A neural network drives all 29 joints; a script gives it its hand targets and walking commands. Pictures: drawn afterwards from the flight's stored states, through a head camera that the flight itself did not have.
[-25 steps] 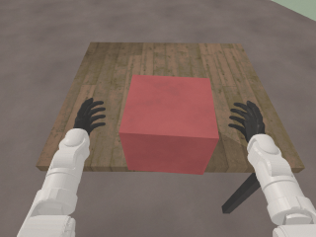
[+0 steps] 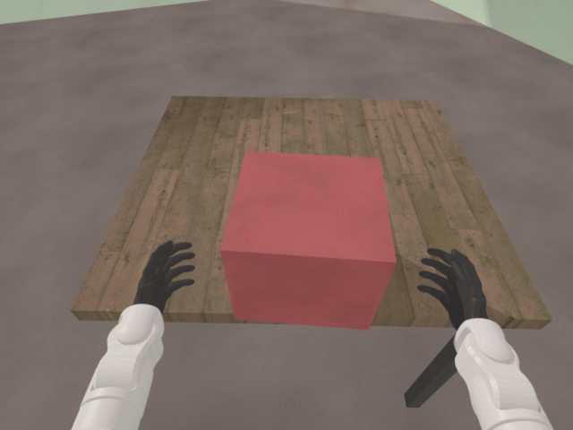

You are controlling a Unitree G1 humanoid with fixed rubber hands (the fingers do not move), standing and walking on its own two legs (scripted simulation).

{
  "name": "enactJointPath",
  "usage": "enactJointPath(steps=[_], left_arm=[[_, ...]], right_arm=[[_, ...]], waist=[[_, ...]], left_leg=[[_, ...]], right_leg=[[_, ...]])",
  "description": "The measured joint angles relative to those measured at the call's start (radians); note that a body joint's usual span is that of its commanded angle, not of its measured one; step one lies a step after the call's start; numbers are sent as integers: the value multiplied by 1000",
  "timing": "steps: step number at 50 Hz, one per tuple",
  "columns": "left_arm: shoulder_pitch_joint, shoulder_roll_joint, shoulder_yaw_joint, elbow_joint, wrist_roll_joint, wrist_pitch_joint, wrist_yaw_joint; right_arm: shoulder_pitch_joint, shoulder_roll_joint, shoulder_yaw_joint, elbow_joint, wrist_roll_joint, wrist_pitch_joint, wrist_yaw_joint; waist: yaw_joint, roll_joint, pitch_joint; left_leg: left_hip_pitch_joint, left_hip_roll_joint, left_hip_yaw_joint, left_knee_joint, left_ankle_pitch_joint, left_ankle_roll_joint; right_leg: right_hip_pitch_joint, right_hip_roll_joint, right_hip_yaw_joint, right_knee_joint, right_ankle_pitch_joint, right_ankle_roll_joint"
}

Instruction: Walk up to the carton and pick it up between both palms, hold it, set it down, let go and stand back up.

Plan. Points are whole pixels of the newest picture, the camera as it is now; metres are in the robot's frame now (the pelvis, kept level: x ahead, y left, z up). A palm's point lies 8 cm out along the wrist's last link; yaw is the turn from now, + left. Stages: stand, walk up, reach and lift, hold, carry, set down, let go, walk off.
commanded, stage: set down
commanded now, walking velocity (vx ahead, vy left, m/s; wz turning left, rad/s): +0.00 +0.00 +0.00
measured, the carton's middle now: (306, 239) +0.44 +0.00 +0.00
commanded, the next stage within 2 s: let go in 1.58 s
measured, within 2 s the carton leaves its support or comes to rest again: neither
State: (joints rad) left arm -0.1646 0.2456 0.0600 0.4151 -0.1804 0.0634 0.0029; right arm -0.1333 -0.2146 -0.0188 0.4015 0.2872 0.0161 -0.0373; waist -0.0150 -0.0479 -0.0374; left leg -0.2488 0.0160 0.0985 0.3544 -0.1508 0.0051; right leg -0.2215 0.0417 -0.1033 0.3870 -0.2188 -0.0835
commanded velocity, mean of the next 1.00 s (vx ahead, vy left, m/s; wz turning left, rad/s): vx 0.00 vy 0.00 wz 0.00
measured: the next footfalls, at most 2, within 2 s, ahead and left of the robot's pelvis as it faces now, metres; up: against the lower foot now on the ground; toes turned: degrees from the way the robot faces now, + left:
none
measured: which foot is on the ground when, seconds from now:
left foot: down 0.00-1.00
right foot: down 0.00-1.00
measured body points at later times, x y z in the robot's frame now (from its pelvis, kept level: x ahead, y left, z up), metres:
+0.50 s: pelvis +0.01 +0.01 +0.00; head +0.01 +0.02 +0.45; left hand +0.24 +0.23 -0.02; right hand +0.24 -0.21 -0.01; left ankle +0.02 +0.12 -0.74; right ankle -0.01 -0.06 -0.74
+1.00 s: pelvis +0.02 +0.01 +0.00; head +0.00 +0.02 +0.45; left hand +0.21 +0.24 -0.05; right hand +0.20 -0.20 -0.05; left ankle +0.02 +0.12 -0.74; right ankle -0.01 -0.06 -0.74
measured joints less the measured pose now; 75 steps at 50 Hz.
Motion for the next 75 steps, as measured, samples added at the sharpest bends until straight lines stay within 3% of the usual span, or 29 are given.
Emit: enactJointPath(steps=[8,25,32,58,65,75], left_arm=[[132,8,-46,-33,-14,-114,10],[325,15,-115,16,-9,-326,25],[330,16,-127,43,-14,-277,36],[397,6,-78,50,83,-84,1],[394,-8,-55,115,139,-44,-13],[414,-18,-51,118,176,13,13]], right_arm=[[117,19,-3,-46,-18,-64,14],[301,43,15,31,-53,-244,37],[308,46,22,76,-84,-231,43],[376,76,29,157,-198,-183,32],[359,75,38,243,-231,-193,35],[354,74,15,340,-282,-223,62]], waist=[[2,-1,4],[5,2,26],[16,-1,40],[33,-3,58],[32,1,84],[29,5,102]], left_leg=[[8,-6,-9,13,-13,1],[49,-8,-17,55,-54,2],[71,-10,-5,55,-58,4],[133,-11,3,11,-51,5],[131,-9,5,18,-54,9],[101,-9,8,36,-56,16]], right_leg=[[12,-6,-8,11,-16,3],[67,-10,-14,31,-46,7],[77,-13,-2,49,-56,9],[139,-9,9,-3,-41,13],[141,-7,12,-7,-37,18],[115,-8,15,-1,-30,23]])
